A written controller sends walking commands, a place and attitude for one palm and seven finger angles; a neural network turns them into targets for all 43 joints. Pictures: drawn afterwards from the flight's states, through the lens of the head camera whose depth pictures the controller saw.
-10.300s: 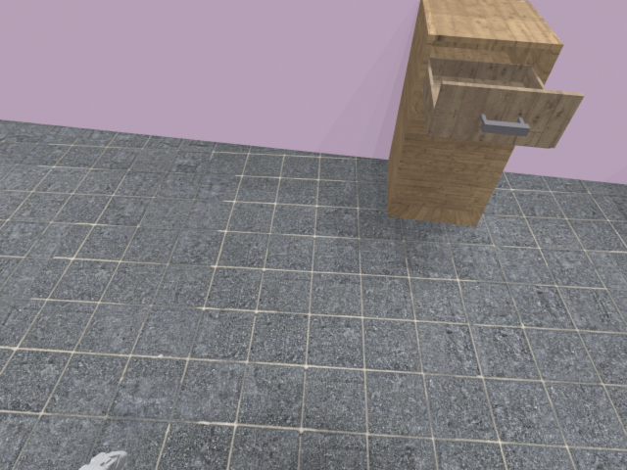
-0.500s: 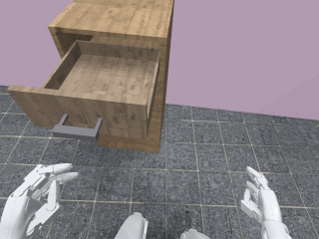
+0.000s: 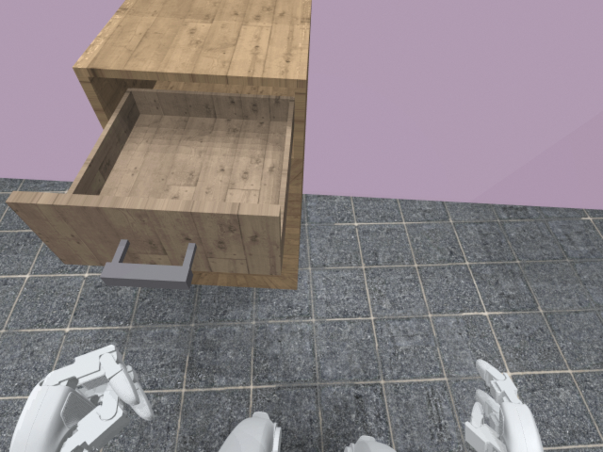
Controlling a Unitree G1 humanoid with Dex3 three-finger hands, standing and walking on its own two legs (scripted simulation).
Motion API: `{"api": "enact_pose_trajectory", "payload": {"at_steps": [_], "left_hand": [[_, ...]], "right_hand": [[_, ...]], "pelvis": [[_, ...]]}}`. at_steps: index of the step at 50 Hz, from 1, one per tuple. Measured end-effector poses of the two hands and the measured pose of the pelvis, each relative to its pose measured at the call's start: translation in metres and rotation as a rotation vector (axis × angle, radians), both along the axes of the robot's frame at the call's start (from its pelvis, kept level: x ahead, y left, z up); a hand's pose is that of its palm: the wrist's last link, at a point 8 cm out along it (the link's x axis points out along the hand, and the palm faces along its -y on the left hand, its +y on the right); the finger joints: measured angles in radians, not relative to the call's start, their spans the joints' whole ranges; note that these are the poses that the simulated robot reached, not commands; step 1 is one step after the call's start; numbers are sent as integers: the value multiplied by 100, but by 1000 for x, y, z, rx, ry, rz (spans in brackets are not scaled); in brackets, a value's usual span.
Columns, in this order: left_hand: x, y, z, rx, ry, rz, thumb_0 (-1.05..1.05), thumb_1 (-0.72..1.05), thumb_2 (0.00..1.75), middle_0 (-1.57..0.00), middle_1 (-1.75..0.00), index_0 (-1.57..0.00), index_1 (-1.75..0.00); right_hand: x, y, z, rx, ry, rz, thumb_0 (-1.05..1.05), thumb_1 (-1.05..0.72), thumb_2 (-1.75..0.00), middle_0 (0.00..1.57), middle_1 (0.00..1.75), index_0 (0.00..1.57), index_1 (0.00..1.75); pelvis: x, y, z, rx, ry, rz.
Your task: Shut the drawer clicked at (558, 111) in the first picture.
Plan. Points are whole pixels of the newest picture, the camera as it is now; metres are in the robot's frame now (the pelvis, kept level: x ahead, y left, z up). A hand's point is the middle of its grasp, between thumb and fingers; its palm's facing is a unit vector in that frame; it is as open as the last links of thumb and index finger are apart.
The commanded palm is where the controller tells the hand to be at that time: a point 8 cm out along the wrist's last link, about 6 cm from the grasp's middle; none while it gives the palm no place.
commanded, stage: raise the hand and make a fist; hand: left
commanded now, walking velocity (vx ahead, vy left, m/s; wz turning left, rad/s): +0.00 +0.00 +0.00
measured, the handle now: (152, 262) +0.36 +0.25 +0.01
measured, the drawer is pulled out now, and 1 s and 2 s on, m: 0.29 0.29 0.29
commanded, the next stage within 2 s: bring the fist close to the handle in 0.84 s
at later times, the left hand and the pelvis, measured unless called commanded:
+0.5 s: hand (112, 400) +0.16 +0.19 +0.11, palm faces +0.07 -0.99 -0.07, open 3.3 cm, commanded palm +0.12 +0.25 +0.11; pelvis +0.00 +0.02 +0.01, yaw +0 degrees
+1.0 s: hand (119, 392) +0.17 +0.19 +0.10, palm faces +0.09 -0.99 -0.10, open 3.3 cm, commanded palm +0.13 +0.25 +0.10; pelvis +0.02 -0.02 +0.02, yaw +1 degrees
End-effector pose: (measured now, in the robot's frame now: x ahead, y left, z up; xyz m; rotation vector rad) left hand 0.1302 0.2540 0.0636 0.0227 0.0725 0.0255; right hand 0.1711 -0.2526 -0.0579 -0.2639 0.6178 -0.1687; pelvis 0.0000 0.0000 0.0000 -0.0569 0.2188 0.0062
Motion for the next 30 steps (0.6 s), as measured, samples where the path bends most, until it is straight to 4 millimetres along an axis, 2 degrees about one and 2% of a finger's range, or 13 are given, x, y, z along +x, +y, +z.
{"api": "enact_pose_trajectory", "payload": {"at_steps": [7, 11, 15, 19, 24, 30], "left_hand": [[19, -2, 27, 12, -98, 1, 2, 90, 90, -123, -142, -123, -142], [17, -2, 31, 7, -40, 17, 2, 90, 90, -130, -150, -130, -150], [8, -6, 32, 3, 6, 19, 2, 90, 90, -135, -155, -135, -155], [1, -9, 39, 18, -16, 34, 2, 90, 90, -138, -158, -137, -158], [1, -8, 50, 51, -61, 47, 2, 90, 90, -139, -159, -139, -159], [8, -11, 43, 46, -18, 32, 2, 90, 90, -140, -160, -140, -160]], "right_hand": [[24, 42, 21, 66, -110, 53, 2, -91, -90, 20, 30, 20, 30], [30, 63, 32, 112, -141, 80, 1, -91, -90, 20, 30, 20, 30], [32, 75, 37, 123, -148, 116, 1, -90, -90, 21, 30, 20, 30], [29, 76, 35, 113, -128, 141, 1, -90, -90, 21, 30, 20, 30], [20, 67, 26, 105, -85, 136, 1, -90, -90, 21, 30, 20, 30], [9, 48, 19, 100, -48, 77, 2, -90, -90, 21, 30, 20, 30]], "pelvis": [[0, 12, 4, -6, -31, 0], [2, 18, 10, -8, -51, 1], [4, 22, 13, -8, -64, 2], [3, 22, 12, -6, -70, 4], [2, 19, 11, -4, -70, 8], [3, 12, 12, 0, -63, 7]]}}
